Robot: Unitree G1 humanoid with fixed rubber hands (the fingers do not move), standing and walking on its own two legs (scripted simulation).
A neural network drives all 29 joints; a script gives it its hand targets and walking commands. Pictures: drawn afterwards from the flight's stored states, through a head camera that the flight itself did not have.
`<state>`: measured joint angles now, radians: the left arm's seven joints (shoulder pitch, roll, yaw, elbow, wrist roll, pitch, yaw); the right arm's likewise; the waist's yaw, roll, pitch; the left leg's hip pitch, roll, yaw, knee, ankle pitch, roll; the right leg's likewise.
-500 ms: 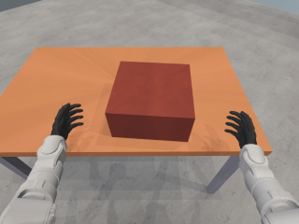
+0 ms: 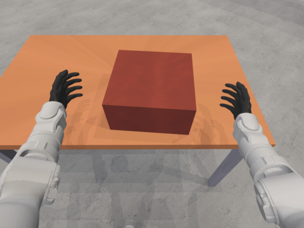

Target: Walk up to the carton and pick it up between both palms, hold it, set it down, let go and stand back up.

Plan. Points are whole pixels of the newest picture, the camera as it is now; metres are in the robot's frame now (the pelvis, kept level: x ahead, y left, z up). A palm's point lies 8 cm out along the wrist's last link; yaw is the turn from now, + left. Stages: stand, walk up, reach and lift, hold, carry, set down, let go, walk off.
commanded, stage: reach and lift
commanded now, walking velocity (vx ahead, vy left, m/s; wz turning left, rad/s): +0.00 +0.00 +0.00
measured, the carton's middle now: (152, 90) +0.58 +0.03 -0.04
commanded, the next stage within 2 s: none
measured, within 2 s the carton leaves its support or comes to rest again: neither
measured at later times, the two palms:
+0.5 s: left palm (52, 79) +0.46 +0.29 +0.12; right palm (249, 83) +0.45 -0.24 +0.12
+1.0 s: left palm (62, 67) +0.51 +0.28 +0.12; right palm (254, 69) +0.49 -0.25 +0.14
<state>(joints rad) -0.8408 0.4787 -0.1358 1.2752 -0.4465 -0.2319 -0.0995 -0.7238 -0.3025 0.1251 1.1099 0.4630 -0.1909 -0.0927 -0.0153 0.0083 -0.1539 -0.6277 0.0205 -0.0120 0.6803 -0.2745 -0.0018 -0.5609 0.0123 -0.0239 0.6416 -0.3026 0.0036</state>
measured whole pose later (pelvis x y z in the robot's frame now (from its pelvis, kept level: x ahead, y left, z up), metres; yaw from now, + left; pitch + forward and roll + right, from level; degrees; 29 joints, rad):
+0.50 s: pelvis -0.01 +0.00 -0.01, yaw +0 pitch +24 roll -2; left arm -1.26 0.55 -0.37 1.62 -0.59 -0.23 -0.09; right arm -1.09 -0.43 0.17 1.34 0.55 -0.12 0.01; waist -0.04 -0.02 -0.27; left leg -0.90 0.02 -0.03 0.72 -0.24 0.00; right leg -0.82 0.02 -0.04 0.67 -0.27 0.00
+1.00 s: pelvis +0.01 +0.00 -0.01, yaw -2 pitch +30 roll -2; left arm -1.43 0.56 -0.38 1.77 -0.54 -0.25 -0.11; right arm -1.22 -0.46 0.21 1.43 0.59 -0.14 0.04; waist -0.08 -0.05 -0.29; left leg -0.94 0.03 0.00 0.65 -0.23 0.00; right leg -0.88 0.02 -0.02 0.60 -0.24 0.01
